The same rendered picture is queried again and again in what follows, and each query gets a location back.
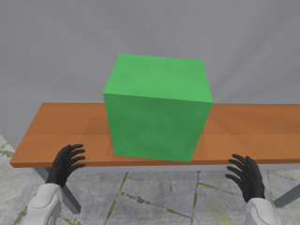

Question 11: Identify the right robot hand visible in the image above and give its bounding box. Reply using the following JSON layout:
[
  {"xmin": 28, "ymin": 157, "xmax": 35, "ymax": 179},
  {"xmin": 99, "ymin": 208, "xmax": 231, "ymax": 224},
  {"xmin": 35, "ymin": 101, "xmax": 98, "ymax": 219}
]
[{"xmin": 225, "ymin": 154, "xmax": 265, "ymax": 203}]

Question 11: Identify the left robot hand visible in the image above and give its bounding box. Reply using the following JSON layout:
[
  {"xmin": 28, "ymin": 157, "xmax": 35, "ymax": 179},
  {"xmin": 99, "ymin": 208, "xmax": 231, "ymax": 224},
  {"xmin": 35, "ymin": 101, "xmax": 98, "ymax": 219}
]
[{"xmin": 46, "ymin": 143, "xmax": 85, "ymax": 188}]

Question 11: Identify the table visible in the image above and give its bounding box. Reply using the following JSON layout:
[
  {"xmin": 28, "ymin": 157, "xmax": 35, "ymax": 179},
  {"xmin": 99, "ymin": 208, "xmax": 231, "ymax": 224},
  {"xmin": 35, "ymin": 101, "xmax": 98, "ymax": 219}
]
[{"xmin": 9, "ymin": 102, "xmax": 300, "ymax": 215}]

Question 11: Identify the carton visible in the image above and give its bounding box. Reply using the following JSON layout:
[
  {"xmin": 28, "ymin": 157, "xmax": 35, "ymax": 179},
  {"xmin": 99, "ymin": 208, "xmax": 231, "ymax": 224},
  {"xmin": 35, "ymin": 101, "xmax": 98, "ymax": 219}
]
[{"xmin": 103, "ymin": 53, "xmax": 214, "ymax": 162}]

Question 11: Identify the robot left forearm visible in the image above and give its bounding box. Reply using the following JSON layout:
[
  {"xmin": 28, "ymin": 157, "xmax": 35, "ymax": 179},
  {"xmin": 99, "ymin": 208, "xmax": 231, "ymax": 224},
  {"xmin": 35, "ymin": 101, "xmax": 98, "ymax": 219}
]
[{"xmin": 22, "ymin": 183, "xmax": 64, "ymax": 225}]

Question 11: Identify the robot right forearm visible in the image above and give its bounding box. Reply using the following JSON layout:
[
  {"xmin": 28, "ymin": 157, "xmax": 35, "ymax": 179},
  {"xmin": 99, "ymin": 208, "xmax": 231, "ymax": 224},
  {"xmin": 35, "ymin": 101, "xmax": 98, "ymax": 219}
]
[{"xmin": 244, "ymin": 198, "xmax": 282, "ymax": 225}]

